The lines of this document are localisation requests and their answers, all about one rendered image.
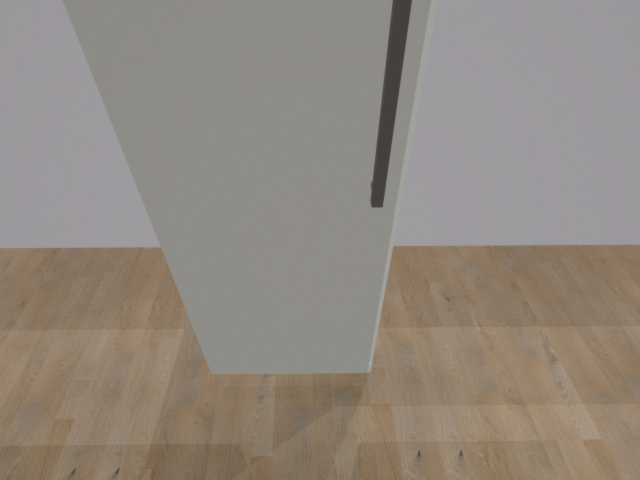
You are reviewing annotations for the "fridge door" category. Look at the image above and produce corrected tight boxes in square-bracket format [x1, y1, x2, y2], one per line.
[63, 0, 431, 374]

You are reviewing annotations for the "handle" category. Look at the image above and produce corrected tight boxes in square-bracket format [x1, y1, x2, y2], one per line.
[370, 0, 412, 207]

